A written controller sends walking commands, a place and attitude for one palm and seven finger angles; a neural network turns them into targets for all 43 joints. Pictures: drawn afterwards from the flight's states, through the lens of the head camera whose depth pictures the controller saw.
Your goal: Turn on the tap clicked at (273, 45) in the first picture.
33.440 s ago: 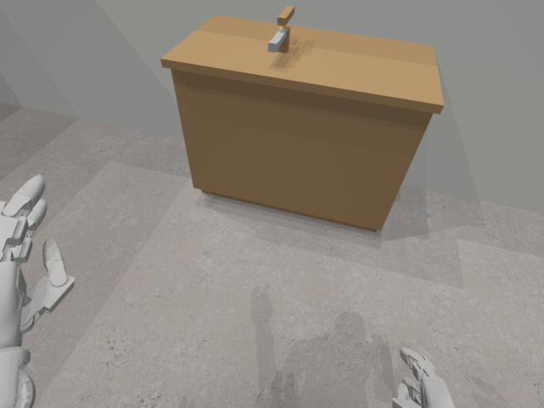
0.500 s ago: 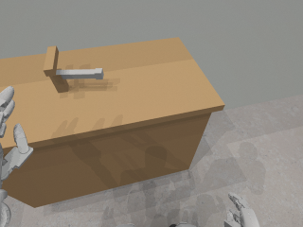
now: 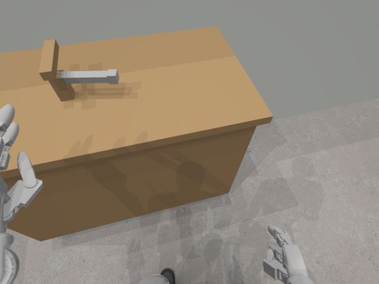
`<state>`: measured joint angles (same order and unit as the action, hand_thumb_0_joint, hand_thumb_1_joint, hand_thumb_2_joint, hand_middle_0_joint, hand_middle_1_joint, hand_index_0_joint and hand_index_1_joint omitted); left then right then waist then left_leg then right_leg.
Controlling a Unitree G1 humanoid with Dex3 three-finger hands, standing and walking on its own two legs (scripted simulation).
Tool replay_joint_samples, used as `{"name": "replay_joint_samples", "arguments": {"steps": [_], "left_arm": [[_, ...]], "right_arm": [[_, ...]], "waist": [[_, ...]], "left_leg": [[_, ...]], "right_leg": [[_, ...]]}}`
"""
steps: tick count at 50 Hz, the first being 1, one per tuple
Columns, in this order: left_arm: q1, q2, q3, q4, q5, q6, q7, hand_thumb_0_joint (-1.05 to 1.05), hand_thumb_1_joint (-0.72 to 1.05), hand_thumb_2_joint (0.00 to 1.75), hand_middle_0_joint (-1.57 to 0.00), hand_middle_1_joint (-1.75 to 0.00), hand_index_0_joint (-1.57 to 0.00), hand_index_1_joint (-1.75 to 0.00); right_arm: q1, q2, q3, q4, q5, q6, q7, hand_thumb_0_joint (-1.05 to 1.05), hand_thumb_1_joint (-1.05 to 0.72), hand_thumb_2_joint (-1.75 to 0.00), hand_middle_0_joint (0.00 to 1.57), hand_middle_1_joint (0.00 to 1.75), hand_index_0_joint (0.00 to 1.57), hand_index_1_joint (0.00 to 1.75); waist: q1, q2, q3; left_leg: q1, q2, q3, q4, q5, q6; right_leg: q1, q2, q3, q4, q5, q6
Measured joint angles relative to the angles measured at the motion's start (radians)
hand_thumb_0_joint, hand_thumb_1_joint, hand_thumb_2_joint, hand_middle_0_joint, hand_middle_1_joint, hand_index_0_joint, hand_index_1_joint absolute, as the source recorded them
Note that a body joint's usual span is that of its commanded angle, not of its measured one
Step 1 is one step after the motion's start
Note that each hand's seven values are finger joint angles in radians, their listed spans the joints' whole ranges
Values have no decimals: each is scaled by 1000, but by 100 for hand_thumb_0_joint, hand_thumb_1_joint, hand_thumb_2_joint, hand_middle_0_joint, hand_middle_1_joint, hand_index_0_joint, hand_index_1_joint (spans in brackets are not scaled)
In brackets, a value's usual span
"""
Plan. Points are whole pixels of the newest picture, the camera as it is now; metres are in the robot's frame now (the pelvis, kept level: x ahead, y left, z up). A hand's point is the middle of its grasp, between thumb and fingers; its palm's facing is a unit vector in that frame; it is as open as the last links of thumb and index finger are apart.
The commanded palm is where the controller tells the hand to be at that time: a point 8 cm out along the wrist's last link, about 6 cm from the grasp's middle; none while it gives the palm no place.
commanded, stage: step back with the hand held close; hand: left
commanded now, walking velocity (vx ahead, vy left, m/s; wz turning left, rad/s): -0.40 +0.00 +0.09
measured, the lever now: (113, 76) +0.59 +0.28 +0.05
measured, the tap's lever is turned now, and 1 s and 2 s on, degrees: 78 78 78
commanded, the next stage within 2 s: stop stepping back and stand still in 0.32 s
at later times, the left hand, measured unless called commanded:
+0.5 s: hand out of the picture +0.11 +0.17 +0.15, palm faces +0.33 -0.85 -0.41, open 7.4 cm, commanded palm +0.04 +0.22 +0.18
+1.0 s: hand out of the picture -0.02 +0.18 +0.18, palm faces +0.48 -0.77 -0.42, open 7.4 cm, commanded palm -0.07 +0.21 +0.18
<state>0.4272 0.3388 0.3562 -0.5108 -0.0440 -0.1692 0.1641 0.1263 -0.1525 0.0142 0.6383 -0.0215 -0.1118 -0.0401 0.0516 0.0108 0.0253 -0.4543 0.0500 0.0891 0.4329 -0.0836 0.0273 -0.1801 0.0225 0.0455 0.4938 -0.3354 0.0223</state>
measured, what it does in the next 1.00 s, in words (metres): walks backwards: left foot, then right foot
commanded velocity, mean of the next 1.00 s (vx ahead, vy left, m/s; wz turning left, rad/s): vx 0.00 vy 0.04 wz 0.05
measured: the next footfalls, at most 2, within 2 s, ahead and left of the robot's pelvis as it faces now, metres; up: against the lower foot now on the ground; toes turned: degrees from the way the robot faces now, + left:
left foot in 0.26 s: +0.00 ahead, +0.06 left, +0.00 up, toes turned +2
right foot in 0.52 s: -0.14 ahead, -0.18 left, +0.00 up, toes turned +4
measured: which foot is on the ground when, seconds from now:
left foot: down 0.00-0.10, up 0.12-0.24, down 0.26-0.54, up 0.56-0.80, down 0.82-1.00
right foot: down 0.00-0.28, up 0.30-0.50, down 0.52-1.00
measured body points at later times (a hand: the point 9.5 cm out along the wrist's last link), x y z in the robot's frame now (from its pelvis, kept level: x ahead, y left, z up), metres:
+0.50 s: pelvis -0.11 -0.06 +0.00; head -0.09 -0.06 +0.45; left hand +0.08 +0.21 +0.17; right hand +0.06 -0.30 -0.08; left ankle -0.04 +0.06 -0.74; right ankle -0.07 -0.18 -0.72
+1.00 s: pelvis -0.21 -0.08 +0.00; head -0.24 -0.09 +0.45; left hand -0.05 +0.22 +0.20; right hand -0.08 -0.32 -0.10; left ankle -0.24 +0.05 -0.74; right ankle -0.14 -0.18 -0.71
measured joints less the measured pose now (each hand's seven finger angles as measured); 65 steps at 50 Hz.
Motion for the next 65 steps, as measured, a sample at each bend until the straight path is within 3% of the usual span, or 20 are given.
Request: {"name": "replay_joint_samples", "arguments": {"steps": [5,9,11,13,15,18,24,27,29,33,39,42,45,47,52,54,57,61,63,65], "left_arm": [[-30,25,-57,-49,1,-8,-53,2,89,90,-20,-30,-20,-30],[110,103,3,-123,-7,-60,-80,2,89,90,-21,-30,-21,-30],[176,111,37,-119,-12,-65,-77,1,89,90,-21,-30,-21,-30],[196,99,41,-91,-18,-53,-67,1,89,90,-21,-30,-21,-30],[157,98,30,-46,-23,-27,-54,1,89,90,-21,-30,-21,-30],[63,70,-5,35,-18,17,-35,1,89,90,-21,-30,-21,-30],[41,37,-56,1,-12,85,-17,2,89,90,-21,-30,-21,-30],[103,74,-31,-49,-1,65,-14,2,89,90,-21,-30,-21,-30],[122,70,-21,-58,1,53,-13,2,89,90,-21,-30,-21,-30],[105,37,-17,14,1,43,-20,1,89,90,-21,-30,-21,-30],[13,-5,-41,141,1,59,-4,1,89,90,-21,-30,-21,-30],[-2,-12,-60,96,0,60,4,1,89,90,-21,-30,-21,-30],[43,16,-39,60,14,50,-3,2,89,90,-21,-30,-21,-30],[77,32,-19,50,15,34,-5,2,89,90,-21,-30,-21,-30],[75,62,30,78,10,12,-3,1,89,90,-21,-30,-21,-30],[24,43,27,115,13,13,-11,1,89,90,-21,-30,-21,-30],[-36,-35,-24,166,11,31,-30,1,89,90,-20,-30,-20,-30],[-3,-48,-66,99,6,55,-34,1,89,90,-20,-30,-20,-30],[18,-28,-71,27,4,49,-28,2,89,90,-20,-30,-21,-30],[11,7,-56,-14,11,41,-17,2,89,90,-21,-30,-21,-30]], "right_arm": [[-77,-15,1,-33,14,29,4,1,-90,-90,20,30,21,30],[-24,-18,-10,-68,44,65,-4,1,-90,-90,20,30,21,30],[0,-39,-13,-78,44,72,-14,1,-90,-90,20,30,20,30],[12,-75,-23,-80,42,76,-28,1,-90,-90,20,30,20,30],[9,-91,-43,-66,44,74,-36,1,-90,-90,20,30,20,30],[7,-91,-56,-41,36,53,-31,1,-90,-90,20,30,20,30],[50,-55,-30,-50,29,20,-21,1,-90,-90,20,30,20,30],[81,-38,-16,-69,32,29,-18,1,-90,-90,20,30,20,30],[78,-43,-18,-48,28,40,-16,1,-90,-90,20,30,20,30],[96,-55,-19,10,30,59,-19,1,-90,-90,20,30,20,30],[132,-92,-30,11,30,40,-41,1,-90,-90,20,30,20,30],[127,-116,-43,-13,24,19,-50,1,-90,-90,20,30,20,30],[143,-85,-48,-13,25,-2,-40,1,-90,-90,20,30,20,30],[176,-68,-46,-5,31,-14,-28,1,-90,-90,20,30,20,30],[216,-53,-19,15,29,-7,-30,1,-90,-90,20,30,20,30],[182,-58,-20,36,32,9,-26,1,-90,-90,20,30,20,30],[121,-77,-27,74,32,26,-15,1,-90,-90,20,30,20,30],[84,-63,-16,43,28,24,-18,1,-90,-90,20,30,20,30],[77,-70,-11,1,19,12,-27,1,-90,-90,20,30,20,30],[62,-62,-18,-21,15,2,-35,1,-90,-90,20,30,20,30]], "waist": [[-24,48,81],[-38,-27,34],[-43,-42,5],[-49,-14,-7],[-46,-14,-4],[-41,-36,19],[-69,-33,41],[-68,-30,22],[-54,-20,21],[-39,-32,-21],[-70,-34,-74],[-100,-15,-51],[-108,-31,-40],[-116,-19,-63],[-83,23,-69],[-59,39,-37],[-43,62,10],[-54,4,30],[-64,4,27],[-63,-8,47]], "left_leg": [[-45,58,-25,39,49,-30],[-69,-24,-42,276,-234,-39],[-15,-49,-21,234,-201,-44],[73,-46,-12,116,-25,-29],[123,-54,-7,42,-84,12],[157,-71,-5,-8,-93,21],[155,-60,-54,-26,-17,-5],[79,-49,-67,94,-128,-20],[-6,-64,-98,315,-262,-38],[-50,-73,-73,593,-263,-52],[201,-38,-17,267,-363,-6],[295,-33,-44,66,-341,23],[304,-34,-37,73,-237,-5],[313,-27,-53,50,-225,-15],[276,-4,-77,139,-274,-31],[186,-7,-92,347,-357,-13],[79,-21,-96,566,-349,-13],[114,-17,-34,379,-334,-7],[162,-10,-58,216,-356,2],[157,-12,-54,199,-215,0]], "right_leg": [[40,57,-10,-146,48,-39],[6,28,14,-126,49,-48],[-18,21,19,-97,60,-48],[-51,35,-13,-25,71,-31],[-118,31,-21,120,18,-2],[-196,19,6,263,-119,-3],[-202,-16,-16,198,-35,-3],[-141,-32,-34,65,53,-18],[-158,-26,-39,58,146,-36],[-165,-57,-42,5,161,-42],[-199,-96,-95,-32,187,-37],[-264,-81,-106,93,48,-28],[-336,-51,-82,407,-61,-14],[-335,-44,-98,472,-57,-15],[-140,-33,-123,104,-45,-31],[-152,-26,-127,93,134,-59],[-139,-22,-135,95,147,-66],[-132,-40,-121,81,142,-63],[-168,-32,-131,139,59,-58],[-210,-21,-99,270,-58,-42]]}}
